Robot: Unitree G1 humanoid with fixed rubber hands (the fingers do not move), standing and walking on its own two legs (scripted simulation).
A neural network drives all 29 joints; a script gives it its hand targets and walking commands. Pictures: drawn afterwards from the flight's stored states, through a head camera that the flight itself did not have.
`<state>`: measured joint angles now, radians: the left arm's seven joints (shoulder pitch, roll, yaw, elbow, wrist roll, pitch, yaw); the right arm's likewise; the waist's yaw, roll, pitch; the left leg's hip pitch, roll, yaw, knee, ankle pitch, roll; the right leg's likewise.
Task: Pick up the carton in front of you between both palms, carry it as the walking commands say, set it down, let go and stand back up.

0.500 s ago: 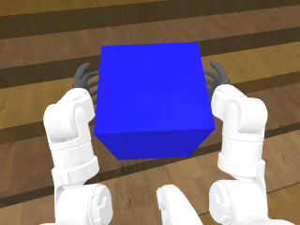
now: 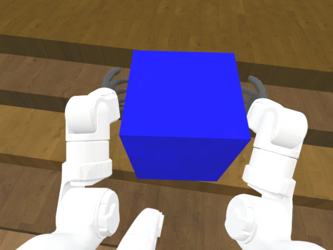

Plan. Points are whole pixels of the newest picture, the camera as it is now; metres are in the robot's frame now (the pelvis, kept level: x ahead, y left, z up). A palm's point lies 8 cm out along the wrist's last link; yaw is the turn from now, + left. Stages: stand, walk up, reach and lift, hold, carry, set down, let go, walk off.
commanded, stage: carry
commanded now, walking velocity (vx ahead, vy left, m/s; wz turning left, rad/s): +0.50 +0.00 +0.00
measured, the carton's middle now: (180, 123) +0.38 +0.05 +0.08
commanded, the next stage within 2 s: none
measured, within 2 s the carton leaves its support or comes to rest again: neither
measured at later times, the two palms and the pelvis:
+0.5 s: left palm out of the picture +0.69 +0.18 +0.28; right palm out of the picture +0.64 -0.11 +0.28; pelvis +0.30 +0.09 +0.14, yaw -3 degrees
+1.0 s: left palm out of the picture +0.97 +0.22 +0.44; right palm out of the picture +1.00 -0.08 +0.43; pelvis +0.61 +0.03 +0.27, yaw -1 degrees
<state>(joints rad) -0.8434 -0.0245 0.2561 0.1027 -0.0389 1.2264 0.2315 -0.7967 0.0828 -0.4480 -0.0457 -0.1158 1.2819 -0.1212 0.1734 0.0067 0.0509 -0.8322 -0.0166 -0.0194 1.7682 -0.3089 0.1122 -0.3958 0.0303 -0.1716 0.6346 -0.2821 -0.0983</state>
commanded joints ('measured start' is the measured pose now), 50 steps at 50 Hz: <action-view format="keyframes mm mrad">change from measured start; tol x64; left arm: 1 -807 -1035 -627 -193 -388 5 -190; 50 -752 -1021 -642 -192 -370 11 -197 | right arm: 1 -619 701 606 18 186 -22 27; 50 -637 738 659 -16 221 -20 35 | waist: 1 -44 -59 -504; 50 -50 -81 -485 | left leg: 1 -355 58 27 176 -136 15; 6 -646 143 69 139 -229 4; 13 537 -91 341 -906 184 29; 16 1113 361 -636 -1233 1201 284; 21 933 288 -417 -1287 82 137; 33 644 166 90 -1756 342 97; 37 848 201 236 -1241 1712 28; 40 245 -142 31 -65 61 -142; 50 -352 62 16 175 -121 22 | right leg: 1 592 -355 543 -267 270 -221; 8 297 -207 207 -580 74 -112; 13 429 -156 -62 165 1589 -9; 16 -203 116 322 1210 20 114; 28 -1127 -96 172 1465 -312 -41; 38 185 92 -112 128 237 -50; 40 682 -346 749 -110 1037 -325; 50 512 -364 553 -267 204 -215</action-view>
